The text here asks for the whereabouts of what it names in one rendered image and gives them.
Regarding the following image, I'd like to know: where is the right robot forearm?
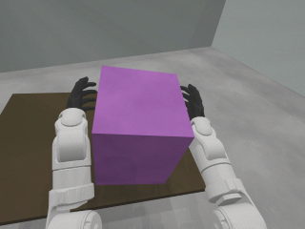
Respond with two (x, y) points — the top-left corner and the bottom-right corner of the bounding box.
(190, 116), (268, 229)

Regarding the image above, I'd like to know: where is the robot right upper arm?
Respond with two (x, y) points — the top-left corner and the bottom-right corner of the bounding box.
(210, 202), (267, 229)

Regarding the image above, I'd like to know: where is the table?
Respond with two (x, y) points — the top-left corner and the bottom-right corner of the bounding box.
(0, 92), (206, 226)

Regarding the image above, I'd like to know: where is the robot left upper arm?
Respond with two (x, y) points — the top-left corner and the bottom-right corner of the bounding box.
(48, 210), (102, 229)

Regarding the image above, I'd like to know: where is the left robot hand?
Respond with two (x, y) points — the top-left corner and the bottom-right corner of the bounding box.
(66, 76), (97, 112)

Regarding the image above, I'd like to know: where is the right robot hand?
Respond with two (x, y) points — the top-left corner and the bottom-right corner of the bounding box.
(180, 84), (205, 121)

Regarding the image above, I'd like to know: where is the left robot forearm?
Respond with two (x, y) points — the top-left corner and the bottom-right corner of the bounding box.
(45, 108), (94, 229)

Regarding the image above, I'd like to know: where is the carton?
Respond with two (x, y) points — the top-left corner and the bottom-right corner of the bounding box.
(91, 65), (195, 185)

